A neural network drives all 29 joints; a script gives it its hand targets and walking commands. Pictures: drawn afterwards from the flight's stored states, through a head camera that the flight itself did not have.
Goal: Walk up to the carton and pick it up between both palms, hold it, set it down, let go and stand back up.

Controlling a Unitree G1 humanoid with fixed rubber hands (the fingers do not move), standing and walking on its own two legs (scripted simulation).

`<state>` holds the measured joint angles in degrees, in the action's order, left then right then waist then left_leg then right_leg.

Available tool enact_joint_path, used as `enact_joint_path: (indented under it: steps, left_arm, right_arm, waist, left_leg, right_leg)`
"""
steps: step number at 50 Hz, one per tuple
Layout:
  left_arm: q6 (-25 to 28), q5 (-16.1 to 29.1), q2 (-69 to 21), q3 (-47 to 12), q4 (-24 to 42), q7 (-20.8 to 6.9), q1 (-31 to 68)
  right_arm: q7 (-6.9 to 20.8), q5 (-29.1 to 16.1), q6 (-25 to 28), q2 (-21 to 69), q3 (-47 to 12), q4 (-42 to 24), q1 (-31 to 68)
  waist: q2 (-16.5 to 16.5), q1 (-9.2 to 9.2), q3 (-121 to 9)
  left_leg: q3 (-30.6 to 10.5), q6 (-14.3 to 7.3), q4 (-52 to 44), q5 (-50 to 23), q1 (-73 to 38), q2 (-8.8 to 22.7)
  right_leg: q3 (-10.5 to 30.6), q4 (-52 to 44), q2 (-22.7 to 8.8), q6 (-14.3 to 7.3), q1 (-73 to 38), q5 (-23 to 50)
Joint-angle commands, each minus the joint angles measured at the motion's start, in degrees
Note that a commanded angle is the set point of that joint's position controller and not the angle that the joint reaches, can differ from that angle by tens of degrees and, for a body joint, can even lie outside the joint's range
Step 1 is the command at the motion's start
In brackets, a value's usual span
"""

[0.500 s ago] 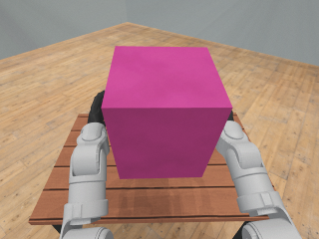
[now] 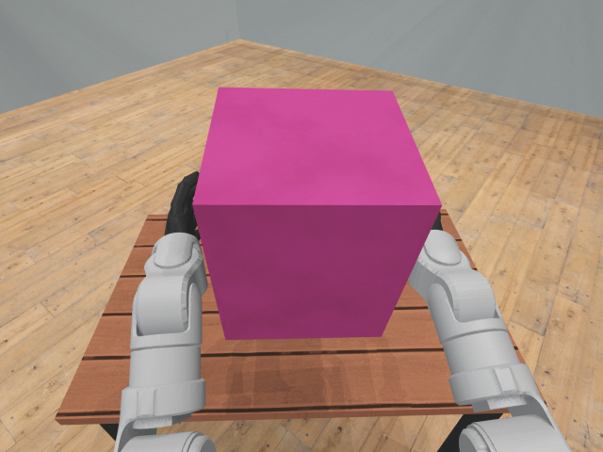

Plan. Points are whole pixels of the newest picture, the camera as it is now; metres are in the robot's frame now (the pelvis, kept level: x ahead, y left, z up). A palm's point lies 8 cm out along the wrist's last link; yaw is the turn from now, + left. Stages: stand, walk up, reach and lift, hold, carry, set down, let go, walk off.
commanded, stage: hold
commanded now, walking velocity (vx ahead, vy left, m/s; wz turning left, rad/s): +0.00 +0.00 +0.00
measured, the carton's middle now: (305, 220) +0.37 -0.01 +0.18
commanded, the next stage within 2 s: none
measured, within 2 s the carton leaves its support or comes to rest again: neither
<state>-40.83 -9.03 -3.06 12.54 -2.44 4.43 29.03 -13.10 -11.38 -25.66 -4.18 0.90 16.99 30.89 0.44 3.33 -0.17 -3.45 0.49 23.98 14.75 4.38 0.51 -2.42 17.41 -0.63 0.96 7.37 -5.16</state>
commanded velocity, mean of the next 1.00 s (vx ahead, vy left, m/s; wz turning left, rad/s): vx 0.00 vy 0.00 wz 0.00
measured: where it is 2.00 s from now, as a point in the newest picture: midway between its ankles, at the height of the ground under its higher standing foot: outside the picture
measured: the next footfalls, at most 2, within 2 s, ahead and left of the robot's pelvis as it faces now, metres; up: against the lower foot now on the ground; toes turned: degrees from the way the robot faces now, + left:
none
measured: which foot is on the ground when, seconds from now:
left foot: down 0.00-1.00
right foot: down 0.00-1.00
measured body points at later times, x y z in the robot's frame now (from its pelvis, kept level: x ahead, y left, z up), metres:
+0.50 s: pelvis +0.00 +0.00 +0.00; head -0.04 +0.01 +0.45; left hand +0.37 +0.15 +0.18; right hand +0.37 -0.15 +0.18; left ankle -0.01 +0.12 -0.74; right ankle +0.05 -0.13 -0.74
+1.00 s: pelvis +0.00 +0.00 +0.00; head -0.04 +0.01 +0.45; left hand +0.37 +0.15 +0.18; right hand +0.37 -0.16 +0.17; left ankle -0.01 +0.12 -0.74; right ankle +0.05 -0.13 -0.74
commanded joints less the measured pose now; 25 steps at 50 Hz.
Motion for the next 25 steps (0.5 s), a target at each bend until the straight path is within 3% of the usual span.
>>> enact_joint_path:
  steps: [1,2,3,4,7,9,10,13,14,15,16,18,19,22,23,24,25]
  left_arm:
    - [5.3,9.8,-33.4,-35.7,9.8,-8.8,46.8]
    - [5.7,10.5,-34.4,-35.8,11.2,-8.8,47.1]
    - [6.0,11.0,-34.0,-36.5,12.0,-8.5,49.0]
    - [5.3,10.2,-33.9,-35.5,8.6,-8.5,46.3]
    - [5.1,8.8,-33.0,-32.4,7.1,-9.5,46.7]
    - [6.3,11.7,-34.5,-36.7,13.2,-9.0,49.6]
    - [6.4,11.5,-34.0,-36.8,11.4,-8.5,49.8]
    - [5.8,10.0,-34.0,-34.6,7.8,-8.7,47.1]
    - [5.5,9.4,-33.8,-34.2,7.0,-8.9,47.8]
    - [5.1,9.1,-33.7,-32.9,7.0,-9.4,46.6]
    - [4.8,8.3,-33.1,-32.3,6.7,-9.6,47.0]
    - [4.6,8.1,-33.6,-31.9,6.7,-10.0,47.3]
    - [4.7,8.5,-33.6,-31.8,6.4,-10.1,47.5]
    - [6.0,10.1,-34.6,-35.2,11.5,-9.5,49.9]
    - [6.0,10.7,-34.7,-36.2,12.2,-9.1,48.7]
    - [6.0,10.8,-34.7,-36.4,12.8,-8.7,47.5]
    - [5.2,8.7,-33.1,-34.4,9.4,-8.9,46.3]
  right_arm:
    - [8.4,-6.8,4.7,37.4,-26.8,-23.2,56.7]
    - [8.6,-6.7,5.1,39.1,-27.4,-24.7,57.2]
    - [8.7,-6.7,4.9,39.2,-27.1,-23.3,56.7]
    - [8.7,-6.3,4.7,37.7,-26.6,-22.2,56.0]
    - [8.4,-6.2,4.5,39.6,-27.0,-20.8,57.5]
    - [8.2,-7.9,5.4,41.2,-28.9,-25.5,58.8]
    - [8.2,-7.8,4.9,39.7,-28.7,-24.7,58.8]
    - [8.2,-6.3,4.4,39.4,-26.7,-21.4,56.7]
    - [8.4,-5.8,3.9,37.6,-24.6,-17.3,54.7]
    - [8.4,-6.5,4.4,39.0,-25.9,-19.7,56.1]
    - [8.3,-5.9,3.9,37.9,-24.7,-16.8,55.0]
    - [8.2,-6.2,4.2,38.4,-24.5,-17.2,55.9]
    - [8.1,-6.5,4.8,39.9,-25.5,-20.3,58.4]
    - [7.8,-7.4,4.9,39.6,-26.4,-21.3,56.6]
    - [7.8,-7.9,5.4,39.7,-27.9,-25.5,57.9]
    - [7.8,-8.5,5.2,39.5,-28.6,-25.2,56.9]
    - [7.6,-7.4,4.2,38.0,-27.1,-20.6,54.0]
  waist:
    - [1.3,0.24,-30.3]
    - [-0.6,-0.27,-32.5]
    - [0.2,0.14,-33.5]
    - [0.6,-0.01,-31.1]
    - [-1.2,-1.09,-30.6]
    - [0.6,-0.23,-38.1]
    - [1.4,-0.03,-36.5]
    - [-0.5,-0.1,-31.8]
    - [1.3,1.27,-29.0]
    - [0.0,-0.39,-30.5]
    - [0.6,0.5,-28.8]
    - [1.0,0.34,-28.2]
    - [-0.2,-0.54,-29.7]
    - [2.2,1.67,-34.4]
    - [1.6,0.97,-36.9]
    - [2.5,0.44,-35.6]
    - [2.2,0.86,-30.2]
  left_leg:
    - [1.5,2.5,-5.4,-17.4,5.8,-3.9]
    - [1.7,1.8,-5.7,-16.2,5.7,-3.9]
    - [1.5,2.1,-5.4,-16.9,5.9,-3.8]
    - [1.6,2.1,-5.4,-16.7,5.5,-3.7]
    - [2.1,0.9,-6.6,-13.5,8.4,-4.1]
    - [1.3,1.9,-4.2,-20.1,6.7,-4.2]
    - [1.4,2.3,-4.1,-19.8,6.3,-4.3]
    - [1.4,1.6,-5.3,-16.4,6.4,-4.1]
    - [1.4,2.3,-6.3,-14.6,6.5,-3.7]
    - [1.8,1.7,-5.8,-15.9,6.6,-3.9]
    - [1.8,1.9,-6.5,-14.3,6.6,-3.8]
    - [2.0,2.3,-6.2,-15.7,6.4,-3.9]
    - [2.0,1.8,-5.7,-16.2,7.3,-4.2]
    - [1.4,3.0,-3.9,-21.0,5.0,-4.2]
    - [1.3,2.9,-3.1,-22.2,4.5,-4.4]
    - [1.0,3.1,-2.8,-24.2,4.4,-4.4]
    - [1.3,3.1,-3.9,-21.3,5.1,-4.3]
  right_leg:
    - [1.0,1.6,4.0,0.1,-20.1,10.0]
    - [0.9,1.3,4.1,0.2,-20.6,8.4]
    - [1.1,1.7,4.0,0.1,-20.5,8.9]
    - [1.1,1.3,4.1,-0.3,-19.8,8.5]
    - [1.3,1.2,3.7,0.3,-22.1,7.6]
    - [1.4,3.0,4.0,0.4,-24.3,14.2]
    - [1.4,2.7,4.1,0.3,-22.7,13.3]
    - [1.0,1.4,4.0,0.2,-20.7,9.1]
    - [1.0,1.1,4.0,-0.2,-19.0,6.7]
    - [1.3,1.0,3.8,-0.1,-21.0,7.9]
    - [1.2,0.9,3.8,-0.1,-20.7,6.3]
    - [0.9,1.0,3.9,0.0,-20.8,7.7]
    - [0.8,1.0,3.8,0.3,-21.9,8.4]
    - [0.8,2.6,4.0,0.4,-22.7,13.3]
    - [0.7,2.7,4.3,0.3,-23.0,14.2]
    - [0.8,2.9,4.3,0.2,-22.8,15.5]
    - [0.8,1.9,3.9,0.2,-21.8,13.1]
